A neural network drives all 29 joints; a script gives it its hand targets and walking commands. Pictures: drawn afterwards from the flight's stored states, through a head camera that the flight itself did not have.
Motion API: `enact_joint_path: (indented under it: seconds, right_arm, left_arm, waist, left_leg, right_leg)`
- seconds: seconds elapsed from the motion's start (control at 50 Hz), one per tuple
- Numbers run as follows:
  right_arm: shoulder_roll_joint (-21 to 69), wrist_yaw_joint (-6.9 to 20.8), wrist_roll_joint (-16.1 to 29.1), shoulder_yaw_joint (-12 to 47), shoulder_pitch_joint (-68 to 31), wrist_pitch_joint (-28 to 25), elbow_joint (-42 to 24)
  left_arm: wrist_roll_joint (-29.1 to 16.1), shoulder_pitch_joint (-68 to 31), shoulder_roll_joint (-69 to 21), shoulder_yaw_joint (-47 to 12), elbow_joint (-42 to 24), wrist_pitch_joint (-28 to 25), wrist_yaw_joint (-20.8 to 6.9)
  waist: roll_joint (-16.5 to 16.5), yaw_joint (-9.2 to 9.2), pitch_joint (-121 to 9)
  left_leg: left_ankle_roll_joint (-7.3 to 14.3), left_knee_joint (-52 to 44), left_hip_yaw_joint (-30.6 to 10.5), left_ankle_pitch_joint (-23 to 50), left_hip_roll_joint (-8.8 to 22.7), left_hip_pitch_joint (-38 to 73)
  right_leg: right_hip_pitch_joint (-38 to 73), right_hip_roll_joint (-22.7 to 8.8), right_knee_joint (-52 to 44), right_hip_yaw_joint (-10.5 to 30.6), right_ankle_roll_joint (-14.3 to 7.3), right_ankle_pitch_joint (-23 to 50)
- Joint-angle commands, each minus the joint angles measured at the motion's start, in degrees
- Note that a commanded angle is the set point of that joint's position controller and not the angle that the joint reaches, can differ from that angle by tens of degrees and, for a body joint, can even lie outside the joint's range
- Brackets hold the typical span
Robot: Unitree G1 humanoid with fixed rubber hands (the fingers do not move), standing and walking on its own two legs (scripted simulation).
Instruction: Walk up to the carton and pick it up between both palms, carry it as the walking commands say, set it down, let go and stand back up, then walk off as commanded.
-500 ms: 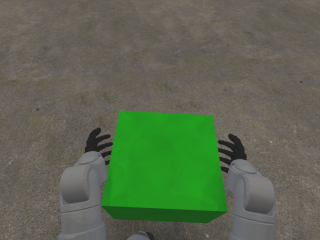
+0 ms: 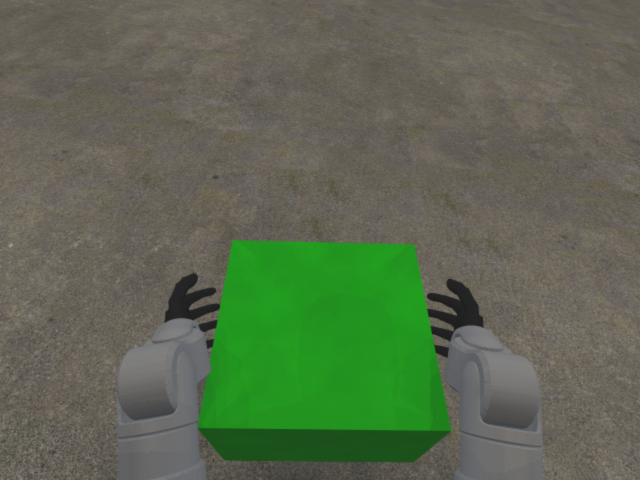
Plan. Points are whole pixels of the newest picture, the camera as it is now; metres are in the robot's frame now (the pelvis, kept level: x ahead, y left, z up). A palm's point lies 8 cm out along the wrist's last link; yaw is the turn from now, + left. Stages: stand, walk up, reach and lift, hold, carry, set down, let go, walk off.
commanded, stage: carry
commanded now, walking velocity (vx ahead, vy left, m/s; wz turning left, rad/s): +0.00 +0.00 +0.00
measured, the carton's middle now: (321, 349) +0.31 +0.04 -0.02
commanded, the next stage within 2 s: none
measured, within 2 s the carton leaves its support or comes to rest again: neither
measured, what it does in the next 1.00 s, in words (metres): steps on the spot, turning left: right foot, then left foot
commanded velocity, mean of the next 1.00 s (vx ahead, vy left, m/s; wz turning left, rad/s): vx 0.52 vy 0.00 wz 0.52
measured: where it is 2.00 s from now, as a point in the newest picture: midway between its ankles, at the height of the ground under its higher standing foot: (129, 403)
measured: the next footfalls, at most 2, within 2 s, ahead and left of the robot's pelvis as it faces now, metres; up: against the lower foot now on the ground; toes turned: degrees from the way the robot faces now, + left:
right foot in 0.08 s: +0.02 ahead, -0.09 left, +0.00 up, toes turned -2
left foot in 0.76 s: -0.08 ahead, +0.19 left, +0.00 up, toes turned +6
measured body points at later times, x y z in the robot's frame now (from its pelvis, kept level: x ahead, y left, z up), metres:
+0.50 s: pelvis -0.09 +0.04 +0.00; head -0.10 +0.05 +0.45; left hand +0.19 +0.22 +0.07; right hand +0.20 -0.12 +0.08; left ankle +0.01 +0.15 -0.73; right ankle -0.02 -0.09 -0.72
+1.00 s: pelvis -0.06 +0.08 +0.01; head -0.05 +0.10 +0.46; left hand +0.17 +0.34 +0.07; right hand +0.27 +0.02 +0.07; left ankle -0.11 +0.19 -0.70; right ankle -0.04 -0.07 -0.73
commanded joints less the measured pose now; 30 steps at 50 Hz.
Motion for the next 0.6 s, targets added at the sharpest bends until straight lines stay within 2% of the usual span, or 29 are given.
enact_joint_path:
  seconds: [0.0, 0.02, 0.04, 0.06, 0.08, 0.1, 0.12, 0.14, 0.16, 0.18, 0.2, 0.22, 0.24, 0.26, 0.28, 0.32, 0.34, 0.36, 0.38, 0.4, 0.42, 0.44, 0.46, 0.48, 0.5, 0.52, 0.54, 0.56, 0.58]
  right_arm:
    - [52.19, 19.25, 21.78, 36.55, -27.3, -2.04, -7.66]
    - [51.59, 19.08, 21.81, 36.46, -28.08, -2.07, -7.59]
    - [51.11, 19.0, 22.15, 37.9, -29.09, -2.22, -9.72]
    - [51.51, 19.05, 23.22, 38.88, -31.15, -2.1, -10.85]
    - [52.38, 19.66, 23.51, 39.67, -30.46, -1.48, -10.1]
    - [52.52, 20.08, 24.29, 40.31, -33.13, -1.05, -10.47]
    - [52.8, 20.4, 25.08, 41.43, -34.81, -0.76, -10.13]
    - [53.96, 20.76, 26.07, 41.95, -36.18, -0.67, -8.53]
    - [53.54, 21.44, 26.66, 43.21, -34.74, -0.65, -8.63]
    - [53.62, 22.09, 26.59, 43.33, -34.17, 0.03, -6.01]
    - [52.72, 22.6, 27.86, 43.76, -36.05, 0.23, -7.49]
    - [52.07, 22.91, 28.06, 42.35, -34.4, 0.6, -5.77]
    - [50.71, 23.05, 28.42, 41.96, -36.75, 0.6, -7.08]
    - [51.1, 22.89, 28.44, 41.36, -36.42, 0.6, -7.2]
    - [51.09, 22.99, 28.35, 40.67, -34.24, 0.78, -5.63]
    - [52.06, 22.92, 27.85, 40.82, -31.98, 0.59, -4.09]
    - [51.93, 22.88, 28.55, 40.69, -33.88, 0.44, -5.43]
    - [51.75, 22.64, 28.18, 40.51, -33.43, 0.48, -4.69]
    - [51.08, 22.55, 27.71, 40.29, -33.05, 0.38, -5.33]
    - [50.97, 22.4, 26.97, 40.13, -32.83, 0.58, -4.05]
    - [51.69, 22.36, 26.99, 40.34, -33.37, 0.54, -4.06]
    - [50.89, 22.43, 26.75, 40.66, -33.55, 0.25, -5.45]
    - [50.73, 22.36, 26.37, 40.22, -33.2, 0.37, -5.08]
    - [51.41, 22.38, 26.29, 40.6, -32.69, 0.32, -4.08]
    - [50.12, 22.1, 26.24, 40.38, -33.36, 0.58, -3.82]
    - [48.64, 21.94, 26.08, 40.35, -35.66, 0.27, -6.78]
    - [49.44, 22.1, 26.83, 40.54, -36.07, 0.58, -6.51]
    - [50.8, 22.19, 27.07, 41.03, -34.47, 0.67, -5.4]
    - [51.8, 22.39, 27.3, 41.22, -32.23, 0.39, -3.4]
  left_arm:
    - [-29.23, -35.58, -54.25, -49.53, -6.12, 1.06, -29.24]
    - [-28.64, -35.18, -53.68, -48.18, -5.83, 0.95, -29.47]
    - [-28.04, -33.51, -53.9, -47.51, -5.5, 1.01, -29.55]
    - [-27.35, -32.62, -54.12, -46.73, -3.58, 0.95, -29.24]
    - [-25.9, -31.58, -53.72, -45.76, -3.16, 1.16, -29.0]
    - [-24.91, -30.13, -55.62, -45.93, -1.95, 1.27, -29.01]
    - [-23.5, -29.55, -55.58, -44.89, -0.33, 1.62, -28.71]
    - [-22.56, -31.19, -55.06, -43.96, 0.03, 1.47, -28.38]
    - [-21.36, -29.22, -54.69, -44.02, 0.58, 1.25, -27.99]
    - [-19.9, -30.34, -53.1, -43.33, -0.27, 1.53, -27.55]
    - [-19.56, -30.26, -52.5, -43.32, -0.44, 1.61, -27.08]
    - [-19.54, -30.27, -52.84, -42.94, -0.76, 1.55, -26.53]
    - [-18.87, -29.69, -52.31, -41.88, 0.71, 1.92, -26.48]
    - [-18.99, -29.94, -53.11, -42.78, 0.43, 1.87, -26.32]
    - [-19.17, -29.38, -53.04, -43.12, 0.88, 1.91, -26.24]
    - [-20.15, -30.62, -52.45, -43.98, -0.17, 1.41, -26.55]
    - [-20.58, -31.72, -52.74, -44.15, 0.05, 1.39, -26.36]
    - [-20.61, -31.28, -52.5, -43.8, 0.72, 1.67, -26.59]
    - [-21.08, -30.72, -52.99, -43.79, 1.43, 1.49, -26.8]
    - [-20.38, -29.8, -52.26, -43.14, 2.9, 1.79, -27.0]
    - [-20.37, -30.78, -51.92, -43.36, 1.65, 1.76, -26.97]
    - [-20.49, -31.05, -51.53, -43.29, 0.94, 1.58, -27.14]
    - [-20.12, -30.23, -51.42, -43.22, 1.51, 1.64, -27.02]
    - [-19.9, -31.33, -51.37, -42.61, 1.77, 1.57, -27.13]
    - [-19.86, -30.6, -50.67, -42.61, 2.21, 1.91, -26.97]
    - [-19.29, -29.43, -50.95, -42.63, 2.35, 1.74, -27.15]
    - [-20.08, -31.78, -51.96, -43.14, 0.89, 1.76, -27.04]
    - [-19.73, -29.36, -52.15, -43.48, 2.7, 1.96, -27.07]
    - [-20.09, -30.49, -52.14, -43.63, 1.89, 1.68, -26.97]
  waist:
    - [13.37, -7.26, -32.5]
    - [13.7, -7.03, -33.55]
    - [9.41, -7.24, -34.79]
    - [-1.02, -7.55, -33.84]
    - [-9.29, -8.19, -32.24]
    - [-8.75, -7.91, -29.97]
    - [-7.84, -7.61, -27.09]
    - [-7.63, -7.11, -25.65]
    - [-5.47, -7.09, -24.92]
    - [-5.9, -7.14, -24.18]
    - [-1.94, -7.24, -23.59]
    - [4.67, -7.26, -24.74]
    - [12.03, -7.74, -22.75]
    - [13.55, -8.46, -22.17]
    - [14.44, -8.83, -22.14]
    - [12.0, -9.0, -23.28]
    - [13.82, -9.29, -22.06]
    - [13.73, -9.44, -23.11]
    - [12.43, -9.36, -23.99]
    - [11.6, -9.24, -22.08]
    - [12.91, -8.75, -22.34]
    - [10.52, -9.13, -21.81]
    - [10.01, -9.43, -20.36]
    - [6.83, -9.37, -19.7]
    - [6.04, -9.1, -19.36]
    - [-2.29, -8.94, -19.31]
    - [-15.62, -9.49, -20.72]
    - [-15.09, -9.64, -21.0]
    - [-10.55, -9.46, -22.48]
  left_leg:
    - [8.83, -5.57, -11.29, 39.04, 13.19, 22.99]
    - [7.89, -5.89, -10.72, 31.72, 12.18, 18.13]
    - [5.5, -4.17, -8.02, 24.36, 10.18, 11.58]
    - [2.69, -0.24, -3.77, 14.14, 4.95, 4.39]
    - [0.97, 4.64, 2.94, -2.14, 0.09, -1.68]
    - [1.39, 11.69, 6.65, -12.46, -0.26, 0.16]
    - [1.96, 9.67, 7.01, -11.83, 0.66, 0.72]
    - [2.06, 7.18, 7.15, -8.45, 0.93, 2.2]
    - [1.94, 0.09, 6.69, -4.03, 0.7, 3.93]
    - [2.02, -3.3, 5.89, -1.03, 0.76, 5.7]
    - [2.41, -7.04, 3.24, 2.12, 1.27, 6.65]
    - [2.88, -11.79, -5.63, 4.03, 6.86, 6.32]
    - [3.97, -17.31, -15.73, -1.85, 11.61, 0.77]
    - [3.97, -20.11, -16.6, -8.42, 11.02, 0.37]
    - [4.07, -19.5, -15.12, -10.26, 9.87, 1.33]
    - [3.48, -18.63, -10.95, -6.87, 7.58, 0.15]
    - [2.48, -20.22, -9.43, -8.01, 6.24, -1.67]
    - [3.13, -19.35, -10.34, -7.66, 6.78, -3.39]
    - [2.55, -20.3, -8.63, -10.1, 5.78, -3.64]
    - [0.79, -22.13, -6.84, -15.01, 4.38, -7.06]
    - [-0.03, -22.31, -5.83, -15.38, 3.26, -8.73]
    - [-0.69, -22.25, -4.76, -15.44, 2.29, -10.42]
    - [-0.97, -20.97, -3.07, -14.69, 1.41, -9.82]
    - [-1.11, -18.08, -2.31, -13.2, 0.72, -9.59]
    - [-2.22, -15.5, 2.47, -18.63, -2.56, -13.54]
    - [-3.77, -5.41, 8.82, -14.14, -6.54, -13.5]
    - [-0.43, 19.55, 11.26, -7.38, -5.24, -8.42]
    - [0.67, 28.11, 8.88, -4.53, 0.34, -5.6]
    - [0.68, 24.5, 6.31, -5.41, 3.16, -7.17]
  right_leg:
    - [8.39, 2.11, -22.63, 2.2, -3.06, 4.75]
    - [15.67, 0.88, -27.69, 2.56, -3.23, 10.02]
    - [23.06, -3.98, -29.75, 5.92, -3.25, 15.1]
    - [26.79, -11.16, -29.6, 14.6, -5.52, 25.02]
    - [26.47, -19.71, -28.41, 20.38, -10.7, 40.9]
    - [18.21, -21.89, -28.61, 16.09, -15.45, 39.07]
    - [15.45, -20.96, -29.94, 14.32, -15.13, 33.46]
    - [13.28, -18.0, -29.41, 9.98, -13.29, 27.39]
    - [12.0, -15.13, -27.19, 7.05, -11.93, 23.91]
    - [10.69, -13.17, -26.34, 5.52, -10.87, 18.69]
    - [9.07, -11.29, -24.78, 5.83, -9.84, 15.71]
    - [9.37, -6.63, -19.9, 2.03, -7.39, 9.24]
    - [10.56, -1.61, -14.34, 0.3, -5.62, 4.23]
    - [12.24, 0.91, -15.25, 0.9, -5.6, 3.5]
    - [12.63, 0.99, -15.18, 1.34, -6.26, 5.29]
    - [15.65, 1.49, -16.87, 0.27, -7.43, 8.98]
    - [16.04, 2.39, -16.52, -1.0, -7.24, 9.43]
    - [17.61, 1.54, -17.41, 0.72, -7.34, 10.94]
    - [18.44, 1.38, -17.0, -0.18, -7.42, 10.29]
    - [20.24, 1.76, -19.11, -1.04, -7.89, 8.31]
    - [21.74, 1.02, -19.38, -0.16, -8.05, 8.39]
    - [21.95, 0.25, -21.08, 0.43, -8.63, 5.27]
    - [19.51, -0.61, -22.66, 1.18, -8.49, 3.15]
    - [18.74, -2.9, -26.18, 4.13, -9.14, 0.55]
    - [20.77, -3.27, -30.07, 4.54, -9.78, -9.3]
    - [20.48, -7.21, -38.93, 8.57, -11.77, -15.4]
    - [12.04, -19.65, -48.94, 19.36, -15.2, -19.83]
    - [7.36, -24.41, -52.13, 18.58, -14.32, -19.94]
    - [11.59, -22.4, -50.03, 14.69, -10.76, -14.54]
